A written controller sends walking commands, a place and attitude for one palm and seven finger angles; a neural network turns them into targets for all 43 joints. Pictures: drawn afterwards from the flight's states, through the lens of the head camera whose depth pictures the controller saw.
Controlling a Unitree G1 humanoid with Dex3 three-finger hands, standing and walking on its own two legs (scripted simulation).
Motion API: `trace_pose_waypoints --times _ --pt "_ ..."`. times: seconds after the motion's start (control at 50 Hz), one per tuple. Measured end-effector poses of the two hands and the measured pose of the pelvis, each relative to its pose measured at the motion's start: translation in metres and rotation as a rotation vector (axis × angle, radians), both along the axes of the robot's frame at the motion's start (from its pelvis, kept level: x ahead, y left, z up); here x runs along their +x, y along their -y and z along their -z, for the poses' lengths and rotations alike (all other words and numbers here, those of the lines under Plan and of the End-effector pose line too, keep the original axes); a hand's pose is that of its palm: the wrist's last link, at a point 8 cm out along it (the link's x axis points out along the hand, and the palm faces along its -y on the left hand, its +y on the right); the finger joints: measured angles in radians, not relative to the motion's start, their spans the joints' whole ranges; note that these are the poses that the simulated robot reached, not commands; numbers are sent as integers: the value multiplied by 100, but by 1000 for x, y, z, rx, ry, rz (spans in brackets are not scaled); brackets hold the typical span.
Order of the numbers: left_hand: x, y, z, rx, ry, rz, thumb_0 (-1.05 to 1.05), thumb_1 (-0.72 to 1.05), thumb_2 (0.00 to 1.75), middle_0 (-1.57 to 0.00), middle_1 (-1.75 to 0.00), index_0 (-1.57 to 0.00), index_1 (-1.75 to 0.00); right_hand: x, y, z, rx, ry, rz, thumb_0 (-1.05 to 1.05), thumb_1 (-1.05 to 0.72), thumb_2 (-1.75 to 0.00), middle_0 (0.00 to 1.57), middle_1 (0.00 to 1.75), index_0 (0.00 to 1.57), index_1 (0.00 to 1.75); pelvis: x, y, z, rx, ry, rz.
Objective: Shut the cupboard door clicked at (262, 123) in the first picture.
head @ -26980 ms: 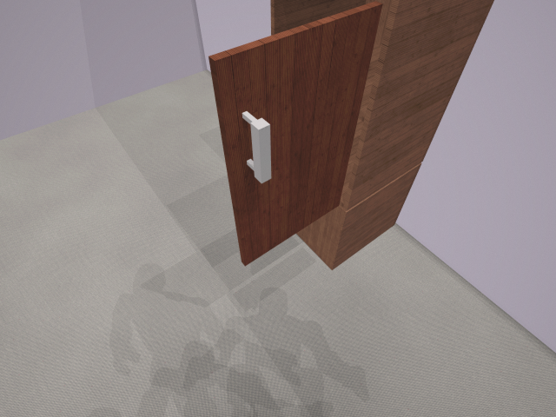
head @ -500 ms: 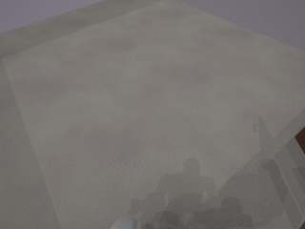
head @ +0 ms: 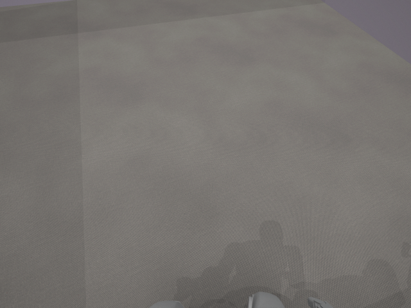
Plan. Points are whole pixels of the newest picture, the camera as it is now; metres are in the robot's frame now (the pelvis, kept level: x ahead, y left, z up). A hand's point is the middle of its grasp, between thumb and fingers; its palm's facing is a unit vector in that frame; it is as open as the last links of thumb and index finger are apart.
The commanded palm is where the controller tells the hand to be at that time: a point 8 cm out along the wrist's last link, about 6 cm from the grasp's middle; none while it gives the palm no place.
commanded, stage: walk to a spot facing it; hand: left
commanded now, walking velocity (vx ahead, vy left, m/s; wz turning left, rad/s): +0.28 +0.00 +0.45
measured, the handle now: out of the picture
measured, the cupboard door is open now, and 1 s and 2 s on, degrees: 55 55 55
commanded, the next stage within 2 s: turn to face it in 0.42 s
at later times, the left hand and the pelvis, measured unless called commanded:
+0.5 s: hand (147, 265) +0.22 +0.15 -0.14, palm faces +0.30 -0.93 -0.21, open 7.3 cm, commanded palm none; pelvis +0.17 -0.05 +0.02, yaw +18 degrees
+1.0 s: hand (131, 280) +0.18 +0.19 -0.16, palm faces +0.28 -0.94 -0.22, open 7.4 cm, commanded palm none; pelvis +0.22 +0.00 +0.00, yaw +9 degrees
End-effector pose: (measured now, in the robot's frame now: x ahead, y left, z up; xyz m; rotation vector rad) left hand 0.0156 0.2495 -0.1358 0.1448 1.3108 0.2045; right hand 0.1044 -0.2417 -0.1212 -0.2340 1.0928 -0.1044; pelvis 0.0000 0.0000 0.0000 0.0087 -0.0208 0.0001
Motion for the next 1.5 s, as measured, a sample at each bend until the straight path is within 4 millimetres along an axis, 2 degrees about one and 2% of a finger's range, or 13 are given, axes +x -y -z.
trace_pose_waypoints --times 0.1,0.18,0.26,0.3,0.4,0.5,0.66,0.76,0.9,1.08,1.22,1.4,1.5 --pt "107 3 -28 24 204 48 1 91 90 -19 -30 -20 -30 -17 4 1 26 -133 44 0 -90 -90 20 30 20 30 36 9 -12 -5 -14 -39" --pt "176 16 -43 40 296 91 1 91 90 -19 -30 -20 -30 -22 15 5 49 -221 89 0 -90 -90 20 30 20 30 68 23 -14 2 -24 -62" --pt "228 35 -45 63 367 108 0 91 90 -19 -30 -20 -30 -10 35 20 59 -296 110 1 -90 -90 20 30 20 30 106 43 -2 15 -29 -103" --pt "237 43 -44 67 379 87 0 91 90 -20 -30 -20 -30 5 45 24 47 -326 92 1 -90 -90 20 30 20 30 118 47 0 2 -23 -136" --pt "218 55 -39 43 301 -44 0 90 90 -20 -30 -20 -30 74 56 13 16 -313 -1 1 -91 -90 20 30 19 30 148 50 -11 1 -21 -231" --pt "176 51 -26 29 183 -205 -1 92 90 -20 -30 -20 -30 162 43 0 -10 -229 -135 1 -91 -90 20 30 19 30 171 46 -16 -1 -28 -314" --pt "102 19 9 12 -25 -352 0 92 90 -20 -30 -20 -30 292 -31 -7 -50 -8 -351 0 -91 -90 19 30 19 30 199 10 4 -42 -16 -353" --pt "83 15 10 -18 -148 -367 0 92 90 -19 -30 -20 -30 320 -74 -17 -19 82 -375 0 -91 -90 20 30 19 30 207 -3 -1 -26 8 -306" --pt "111 16 -4 -44 -130 -308 1 91 90 -19 -30 -20 -30 308 -84 -13 56 64 -294 0 -90 -90 20 30 20 30 212 -7 -8 -33 16 -223" --pt "183 17 -4 16 -17 -171 1 91 90 -20 -30 -20 -30 257 -15 23 43 -78 -83 0 -90 -90 20 30 20 30 224 9 5 -14 -6 -122" --pt "232 5 -13 18 13 -42 1 90 90 -20 -30 -20 -30 219 17 -1 -36 -121 49 1 -91 -90 20 30 19 30 228 3 -9 -7 -29 -43" --pt "306 -39 0 8 85 113 1 90 90 -20 -30 -20 -30 184 1 -15 -103 -73 154 0 -90 -90 20 30 19 30 230 -30 -2 -23 -32 73" --pt "349 -46 -15 6 133 204 1 91 90 -20 -30 -20 -30 149 -16 -22 -87 -118 203 0 -90 -90 20 30 20 30 230 -38 -13 -44 -25 138"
